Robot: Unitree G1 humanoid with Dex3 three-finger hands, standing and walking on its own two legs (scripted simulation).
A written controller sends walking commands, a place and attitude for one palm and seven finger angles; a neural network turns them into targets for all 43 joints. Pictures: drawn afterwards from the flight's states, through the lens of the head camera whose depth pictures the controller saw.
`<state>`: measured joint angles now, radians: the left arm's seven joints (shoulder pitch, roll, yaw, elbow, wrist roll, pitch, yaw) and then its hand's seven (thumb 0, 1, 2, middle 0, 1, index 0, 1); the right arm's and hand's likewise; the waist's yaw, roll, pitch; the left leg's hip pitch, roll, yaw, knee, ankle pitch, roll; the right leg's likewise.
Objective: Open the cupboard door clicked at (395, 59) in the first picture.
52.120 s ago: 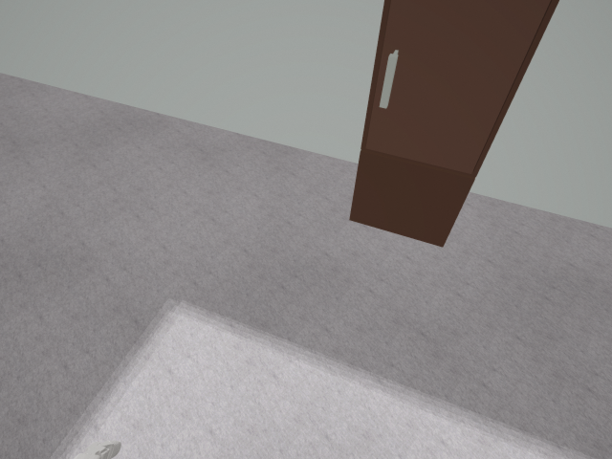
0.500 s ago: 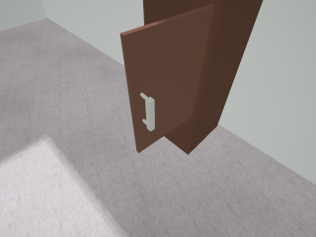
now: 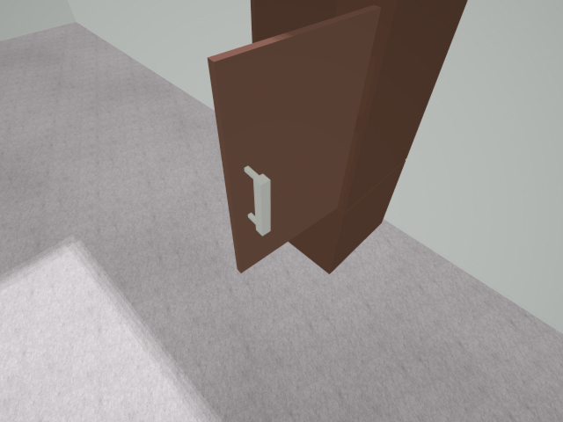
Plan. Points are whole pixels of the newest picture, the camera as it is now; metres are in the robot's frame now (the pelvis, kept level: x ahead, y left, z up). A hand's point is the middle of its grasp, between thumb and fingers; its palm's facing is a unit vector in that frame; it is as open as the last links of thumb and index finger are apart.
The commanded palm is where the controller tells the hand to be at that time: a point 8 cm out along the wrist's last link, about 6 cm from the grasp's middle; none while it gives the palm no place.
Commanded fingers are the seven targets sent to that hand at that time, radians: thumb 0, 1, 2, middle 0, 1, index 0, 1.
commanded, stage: look to check the result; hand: left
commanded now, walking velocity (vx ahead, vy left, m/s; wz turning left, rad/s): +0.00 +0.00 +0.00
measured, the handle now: (256, 201) +0.55 +0.08 -0.06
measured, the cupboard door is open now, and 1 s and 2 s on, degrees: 84 84 84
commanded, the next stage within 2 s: stand and wait in 0.40 s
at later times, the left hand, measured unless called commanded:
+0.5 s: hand out of the picture +0.00 +0.16 -0.18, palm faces +0.05 -0.98 -0.19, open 7.4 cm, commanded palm none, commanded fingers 0.00 0.90 0.90 -0.20 -0.30 -0.20 -0.30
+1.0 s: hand out of the picture +0.02 +0.16 -0.17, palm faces +0.04 -0.98 -0.21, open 7.4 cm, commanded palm none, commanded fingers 0.00 0.90 0.90 -0.20 -0.30 -0.20 -0.30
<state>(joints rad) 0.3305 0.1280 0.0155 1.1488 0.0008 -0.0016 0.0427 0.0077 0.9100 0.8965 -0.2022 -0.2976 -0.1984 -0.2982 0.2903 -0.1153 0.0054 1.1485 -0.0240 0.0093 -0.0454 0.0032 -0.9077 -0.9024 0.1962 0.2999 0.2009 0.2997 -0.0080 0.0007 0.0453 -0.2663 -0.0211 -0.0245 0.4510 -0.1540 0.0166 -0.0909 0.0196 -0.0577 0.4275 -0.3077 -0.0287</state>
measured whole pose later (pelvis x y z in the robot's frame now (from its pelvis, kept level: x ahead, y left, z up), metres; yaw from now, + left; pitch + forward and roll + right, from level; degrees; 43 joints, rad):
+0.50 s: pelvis +0.02 -0.01 +0.00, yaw +0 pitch -2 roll +0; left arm 0.29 0.14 0.01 1.15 0.00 -0.01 0.04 0.01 0.91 0.90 -0.20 -0.30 -0.20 -0.30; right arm 0.24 -0.15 0.01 1.16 -0.02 0.00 -0.05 0.01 -0.91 -0.90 0.20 0.30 0.20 0.30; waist 0.00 0.00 0.05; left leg -0.23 -0.02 -0.03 0.43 -0.17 0.00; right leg -0.05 0.03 -0.06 0.39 -0.32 -0.04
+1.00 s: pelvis +0.03 -0.02 +0.00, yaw +0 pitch -2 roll +0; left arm 0.28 0.16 0.01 1.14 0.00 -0.01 0.04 0.01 0.91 0.90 -0.20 -0.30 -0.20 -0.30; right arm 0.22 -0.17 0.01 1.16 -0.02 0.00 -0.05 0.00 -0.91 -0.90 0.20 0.30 0.20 0.30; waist 0.00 0.00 0.06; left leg -0.21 -0.01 -0.03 0.42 -0.18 -0.01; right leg -0.02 0.04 -0.05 0.37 -0.32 -0.05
